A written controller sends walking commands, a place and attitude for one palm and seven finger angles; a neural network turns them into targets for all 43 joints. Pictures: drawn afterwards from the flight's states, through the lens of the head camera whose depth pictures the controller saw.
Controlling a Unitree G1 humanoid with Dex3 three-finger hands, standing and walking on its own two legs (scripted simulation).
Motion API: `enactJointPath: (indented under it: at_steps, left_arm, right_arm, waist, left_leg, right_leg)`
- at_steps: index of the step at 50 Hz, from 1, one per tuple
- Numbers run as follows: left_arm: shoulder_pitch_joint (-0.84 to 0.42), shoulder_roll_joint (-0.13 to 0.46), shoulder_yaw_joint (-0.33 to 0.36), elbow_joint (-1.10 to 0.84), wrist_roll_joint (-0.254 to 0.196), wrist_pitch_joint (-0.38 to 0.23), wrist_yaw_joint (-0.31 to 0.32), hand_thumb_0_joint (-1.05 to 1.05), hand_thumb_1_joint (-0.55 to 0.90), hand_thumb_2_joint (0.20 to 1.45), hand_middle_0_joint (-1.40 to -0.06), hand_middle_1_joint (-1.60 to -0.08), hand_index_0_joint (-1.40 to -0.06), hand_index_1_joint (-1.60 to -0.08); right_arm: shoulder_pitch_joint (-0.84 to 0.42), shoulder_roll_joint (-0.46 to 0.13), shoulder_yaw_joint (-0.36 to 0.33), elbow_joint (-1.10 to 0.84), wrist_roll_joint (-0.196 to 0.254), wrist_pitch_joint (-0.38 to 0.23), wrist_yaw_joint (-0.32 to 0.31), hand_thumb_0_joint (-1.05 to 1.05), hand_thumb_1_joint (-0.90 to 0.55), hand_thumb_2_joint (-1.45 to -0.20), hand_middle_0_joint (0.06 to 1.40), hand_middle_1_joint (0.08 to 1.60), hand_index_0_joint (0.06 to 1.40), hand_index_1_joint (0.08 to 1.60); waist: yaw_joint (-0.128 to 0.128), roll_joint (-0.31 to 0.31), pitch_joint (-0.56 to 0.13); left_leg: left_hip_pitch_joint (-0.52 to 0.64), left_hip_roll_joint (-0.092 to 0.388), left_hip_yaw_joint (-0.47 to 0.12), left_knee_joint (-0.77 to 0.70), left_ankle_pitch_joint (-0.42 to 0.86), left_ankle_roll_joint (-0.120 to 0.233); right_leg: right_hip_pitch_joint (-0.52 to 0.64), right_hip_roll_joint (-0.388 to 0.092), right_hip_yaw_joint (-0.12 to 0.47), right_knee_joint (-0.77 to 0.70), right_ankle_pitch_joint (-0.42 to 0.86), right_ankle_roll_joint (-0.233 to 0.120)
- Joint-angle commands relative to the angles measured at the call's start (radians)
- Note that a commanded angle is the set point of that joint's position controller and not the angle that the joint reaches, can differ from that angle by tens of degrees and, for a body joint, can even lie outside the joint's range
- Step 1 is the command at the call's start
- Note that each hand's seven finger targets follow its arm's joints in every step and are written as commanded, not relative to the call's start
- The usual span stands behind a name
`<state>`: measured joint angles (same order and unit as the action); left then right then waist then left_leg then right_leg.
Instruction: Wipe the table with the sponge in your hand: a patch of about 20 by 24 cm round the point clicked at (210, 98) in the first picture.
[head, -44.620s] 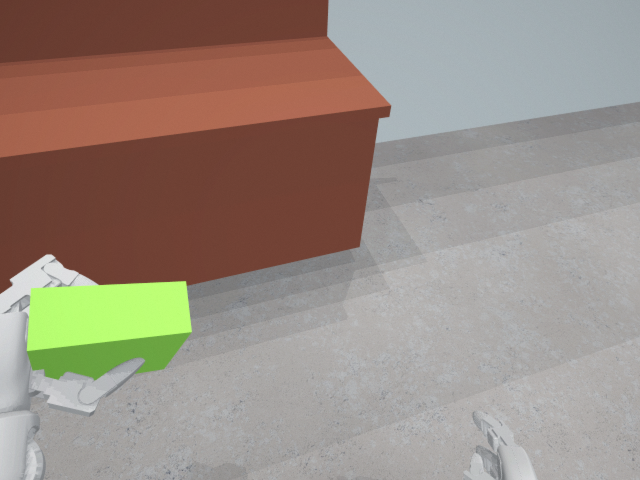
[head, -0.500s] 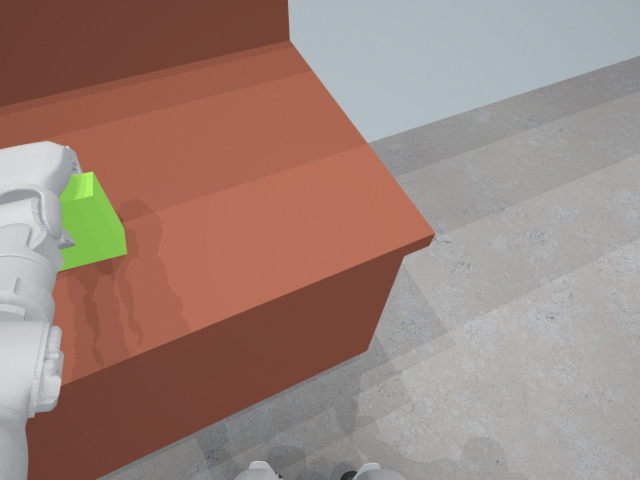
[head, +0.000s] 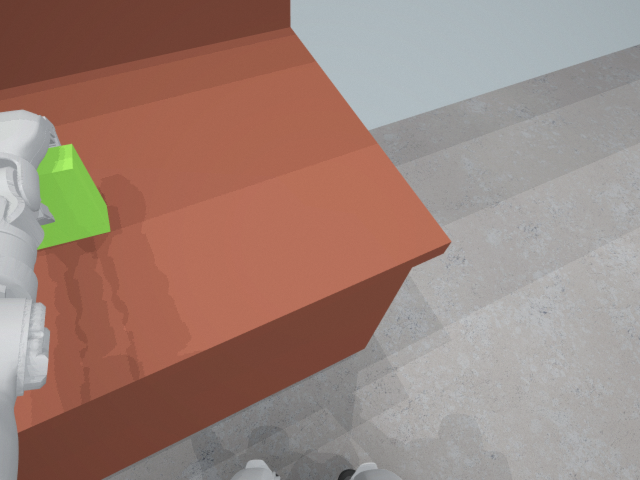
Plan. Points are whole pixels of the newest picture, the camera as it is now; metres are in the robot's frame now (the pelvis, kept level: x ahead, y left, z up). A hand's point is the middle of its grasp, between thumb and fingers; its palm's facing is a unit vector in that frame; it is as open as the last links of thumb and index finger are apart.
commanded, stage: slide back across to the first lane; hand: left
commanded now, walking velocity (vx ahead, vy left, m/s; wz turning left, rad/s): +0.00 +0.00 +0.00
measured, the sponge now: (41, 213) +0.46 +0.35 +0.02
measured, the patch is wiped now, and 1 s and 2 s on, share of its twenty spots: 1.00 1.00 1.00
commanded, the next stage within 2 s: wipe back along the first lane in 0.74 s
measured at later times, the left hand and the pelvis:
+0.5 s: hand out of the picture +0.47 +0.38 +0.07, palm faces -0.16 -0.02 -0.99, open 9.4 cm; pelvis +0.02 +0.01 +0.01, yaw +0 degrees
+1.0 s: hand out of the picture +0.45 +0.42 +0.07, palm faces -0.16 -0.01 -0.99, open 9.4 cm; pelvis +0.03 +0.01 +0.01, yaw +0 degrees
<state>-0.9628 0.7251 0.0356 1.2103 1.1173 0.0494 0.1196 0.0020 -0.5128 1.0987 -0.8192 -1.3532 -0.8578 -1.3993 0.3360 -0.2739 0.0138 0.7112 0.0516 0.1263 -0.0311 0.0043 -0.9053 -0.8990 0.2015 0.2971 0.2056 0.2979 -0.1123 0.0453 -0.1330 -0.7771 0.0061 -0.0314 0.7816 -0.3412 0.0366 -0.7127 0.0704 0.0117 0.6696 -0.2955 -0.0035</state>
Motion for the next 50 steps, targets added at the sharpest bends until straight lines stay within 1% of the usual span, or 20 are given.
enactJointPath:
  at_steps: [1,3,5,9,13,16,17,18,21,25,27,29,32,34,36,39,41,42,45,50]
  left_arm:
    - [-0.301,0.259,0.003,-0.083,0.028,0.04,0.03,0.0,0.1,1.3,-1.2,-1.6,-1.2,-1.6]
    - [-0.307,0.249,-0.008,-0.064,0.036,0.049,0.029,0.0,0.1,1.3,-1.2,-1.6,-1.2,-1.6]
    - [-0.33,0.259,0.002,-0.075,0.038,0.046,0.024,0.0,0.1,1.3,-1.2,-1.6,-1.2,-1.6]
    - [-0.311,0.336,0.068,-0.153,0.025,0.026,0.011,0.0,0.1,1.3,-1.2,-1.6,-1.2,-1.6]
    - [-0.282,0.341,0.064,-0.156,0.028,0.027,0.015,0.0,0.1,1.3,-1.2,-1.6,-1.2,-1.6]
    - [-0.296,0.435,0.122,-0.18,0.029,0.022,0.018,0.0,0.1,1.3,-1.2,-1.6,-1.2,-1.6]
    - [-0.283,0.433,0.122,-0.183,0.029,0.021,0.018,0.0,0.1,1.3,-1.2,-1.6,-1.2,-1.6]
    - [-0.279,0.437,0.117,-0.167,0.033,0.022,0.018,0.0,0.1,1.3,-1.2,-1.6,-1.2,-1.6]
    - [-0.241,0.491,0.159,-0.17,0.029,0.009,0.009,0.0,0.1,1.3,-1.2,-1.6,-1.2,-1.6]
    - [-0.224,0.472,0.141,-0.177,0.032,-0.023,-0.014,0.0,0.1,1.3,-1.2,-1.6,-1.2,-1.6]
    - [-0.205,0.472,0.142,-0.185,0.038,-0.042,-0.023,0.0,0.1,1.3,-1.2,-1.6,-1.2,-1.6]
    - [-0.239,0.447,0.124,-0.217,0.029,-0.065,-0.037,0.0,0.1,1.3,-1.2,-1.6,-1.2,-1.6]
    - [-0.198,0.458,0.135,-0.218,0.03,-0.091,-0.046,0.0,0.1,1.3,-1.2,-1.6,-1.2,-1.6]
    - [-0.21,0.456,0.143,-0.258,0.017,-0.115,-0.055,0.0,0.1,1.3,-1.2,-1.6,-1.2,-1.6]
    - [-0.169,0.449,0.144,-0.24,0.013,-0.126,-0.052,0.0,0.1,1.3,-1.2,-1.6,-1.2,-1.6]
    - [-0.194,0.499,0.186,-0.274,0.009,-0.142,-0.048,0.0,0.1,1.3,-1.2,-1.6,-1.2,-1.6]
    - [-0.148,0.523,0.206,-0.24,0.013,-0.142,-0.038,0.0,0.1,1.3,-1.2,-1.6,-1.2,-1.6]
    - [-0.167,0.509,0.188,-0.25,0.019,-0.143,-0.034,0.0,0.1,1.3,-1.2,-1.6,-1.2,-1.6]
    - [-0.072,0.479,0.205,-0.244,0.006,-0.154,-0.026,0.0,0.1,1.3,-1.2,-1.6,-1.2,-1.6]
    - [0.008,0.423,0.186,-0.212,-0.016,-0.139,-0.016,0.0,0.1,1.3,-1.2,-1.6,-1.2,-1.6]
  right_arm:
    - [0.152,-0.188,-0.068,-0.047,-0.005,0.002,-0.007,0.0,-0.9,-0.9,0.2,0.3,0.2,0.3]
    - [0.152,-0.189,-0.067,-0.048,-0.006,0.004,-0.006,0.0,-0.9,-0.9,0.2,0.3,0.2,0.3]
    - [0.161,-0.191,-0.071,-0.041,-0.009,0.005,-0.007,0.0,-0.9,-0.9,0.2,0.3,0.2,0.3]
    - [0.15,-0.191,-0.069,-0.057,-0.012,0.014,-0.008,0.0,-0.9,-0.9,0.2,0.3,0.2,0.3]
    - [0.142,-0.192,-0.069,-0.061,-0.006,0.018,-0.004,0.0,-0.9,-0.9,0.2,0.3,0.2,0.3]
    - [0.133,-0.201,-0.063,-0.058,-0.006,0.025,-0.005,0.0,-0.9,-0.9,0.2,0.3,0.2,0.3]
    - [0.13,-0.2,-0.064,-0.061,-0.004,0.025,-0.004,0.0,-0.9,-0.9,0.2,0.3,0.2,0.3]
    - [0.124,-0.201,-0.062,-0.057,-0.001,0.026,-0.004,0.0,-0.9,-0.9,0.2,0.3,0.2,0.3]
    - [0.119,-0.206,-0.059,-0.055,-0.003,0.031,0.001,0.0,-0.9,-0.9,0.2,0.3,0.2,0.3]
    - [0.124,-0.209,-0.067,-0.051,0.0,0.029,-0.001,0.0,-0.9,-0.9,0.2,0.3,0.2,0.3]
    - [0.13,-0.208,-0.069,-0.052,0.001,0.033,-0.004,0.0,-0.9,-0.9,0.2,0.3,0.2,0.3]
    - [0.124,-0.204,-0.073,-0.049,0.001,0.031,-0.01,0.0,-0.9,-0.9,0.2,0.3,0.2,0.3]
    - [0.139,-0.209,-0.082,-0.042,0.002,0.037,-0.014,0.0,-0.9,-0.9,0.2,0.3,0.2,0.3]
    - [0.128,-0.205,-0.082,-0.041,0.0,0.038,-0.016,0.0,-0.9,-0.9,0.2,0.3,0.2,0.3]
    - [0.132,-0.208,-0.084,-0.04,-0.002,0.044,-0.015,0.0,-0.9,-0.9,0.2,0.3,0.2,0.3]
    - [0.122,-0.211,-0.082,-0.039,-0.002,0.051,-0.016,0.0,-0.9,-0.9,0.2,0.3,0.2,0.3]
    - [0.125,-0.216,-0.08,-0.037,-0.007,0.058,-0.011,0.0,-0.9,-0.9,0.2,0.3,0.2,0.3]
    - [0.122,-0.214,-0.081,-0.043,-0.005,0.06,-0.009,0.0,-0.9,-0.9,0.2,0.3,0.2,0.3]
    - [0.12,-0.21,-0.086,-0.046,-0.009,0.061,0.0,0.0,-0.9,-0.9,0.2,0.3,0.2,0.3]
    - [0.104,-0.21,-0.087,-0.056,-0.003,0.065,0.013,0.0,-0.9,-0.9,0.2,0.3,0.2,0.3]
  waist:
    - [-0.021,0.022,-0.308]
    - [-0.025,0.017,-0.279]
    - [-0.027,0.033,-0.304]
    - [0.016,0.064,-0.399]
    - [0.018,0.06,-0.348]
    - [0.032,0.065,-0.361]
    - [0.033,0.056,-0.376]
    - [0.028,0.063,-0.342]
    - [0.052,0.07,-0.367]
    - [0.043,0.097,-0.355]
    - [0.041,0.071,-0.358]
    - [0.027,0.108,-0.341]
    - [0.028,0.095,-0.344]
    - [0.037,0.147,-0.352]
    - [0.037,0.127,-0.343]
    - [0.049,0.146,-0.362]
    - [0.059,0.127,-0.365]
    - [0.049,0.124,-0.366]
    - [0.076,0.12,-0.4]
    - [0.079,0.055,-0.364]
  left_leg:
    - [0.279,-0.003,-0.005,-0.065,0.285,0.009]
    - [0.274,-0.001,-0.01,-0.071,0.267,0.008]
    - [0.304,0.003,-0.017,-0.063,0.306,0.006]
    - [0.337,0.0,-0.015,-0.067,0.375,0.003]
    - [0.336,-0.005,-0.012,-0.084,0.317,0.007]
    - [0.326,-0.01,-0.01,-0.092,0.332,0.01]
    - [0.325,-0.014,-0.006,-0.096,0.331,0.012]
    - [0.317,-0.013,-0.005,-0.098,0.322,0.01]
    - [0.321,-0.017,0.0,-0.099,0.351,0.011]
    - [0.359,-0.014,-0.001,-0.098,0.385,0.012]
    - [0.36,-0.016,-0.006,-0.097,0.397,0.011]
    - [0.387,-0.008,-0.008,-0.098,0.428,0.009]
    - [0.41,-0.011,-0.01,-0.086,0.454,0.008]
    - [0.441,-0.004,-0.014,-0.087,0.515,0.0]
    - [0.453,-0.004,-0.016,-0.077,0.532,-0.004]
    - [0.447,-0.005,-0.017,-0.079,0.556,-0.007]
    - [0.438,-0.01,-0.015,-0.068,0.574,-0.009]
    - [0.43,-0.011,-0.011,-0.069,0.563,-0.008]
    - [0.453,-0.008,-0.012,-0.058,0.629,-0.01]
    - [0.408,-0.012,-0.005,-0.074,0.569,-0.001]
  right_leg:
    - [0.105,0.021,-0.024,-0.07,0.225,-0.053]
    - [0.081,0.022,-0.031,-0.073,0.193,-0.054]
    - [0.074,0.022,-0.031,-0.066,0.208,-0.057]
    - [0.155,0.019,-0.024,-0.056,0.271,-0.062]
    - [0.154,0.022,-0.029,-0.081,0.212,-0.058]
    - [0.201,0.017,-0.022,-0.079,0.242,-0.059]
    - [0.223,0.016,-0.02,-0.084,0.251,-0.057]
    - [0.214,0.015,-0.021,-0.088,0.247,-0.058]
    - [0.26,0.013,-0.015,-0.086,0.286,-0.059]
    - [0.249,0.016,-0.012,-0.097,0.308,-0.062]
    - [0.254,0.018,-0.015,-0.101,0.316,-0.063]
    - [0.232,0.017,-0.014,-0.105,0.327,-0.067]
    - [0.219,0.022,-0.019,-0.108,0.333,-0.067]
    - [0.211,0.02,-0.019,-0.102,0.354,-0.075]
    - [0.194,0.026,-0.028,-0.1,0.341,-0.072]
    - [0.209,0.021,-0.022,-0.093,0.362,-0.077]
    - [0.216,0.024,-0.026,-0.083,0.374,-0.074]
    - [0.216,0.024,-0.026,-0.084,0.38,-0.073]
    - [0.239,0.024,-0.027,-0.075,0.416,-0.073]
    - [0.27,0.022,-0.026,-0.087,0.418,-0.068]
